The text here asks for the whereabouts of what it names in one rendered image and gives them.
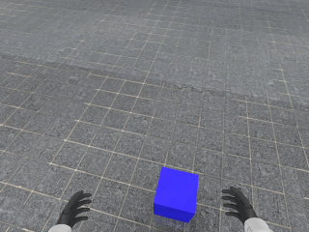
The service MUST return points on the carton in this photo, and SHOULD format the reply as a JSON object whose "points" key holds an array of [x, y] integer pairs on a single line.
{"points": [[176, 194]]}

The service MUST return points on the robot right forearm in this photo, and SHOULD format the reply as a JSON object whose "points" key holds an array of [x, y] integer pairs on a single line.
{"points": [[255, 224]]}

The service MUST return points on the right robot hand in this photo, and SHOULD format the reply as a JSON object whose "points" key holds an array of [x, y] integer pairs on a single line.
{"points": [[245, 210]]}

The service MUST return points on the left robot hand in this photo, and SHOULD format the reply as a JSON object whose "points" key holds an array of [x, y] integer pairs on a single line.
{"points": [[68, 216]]}

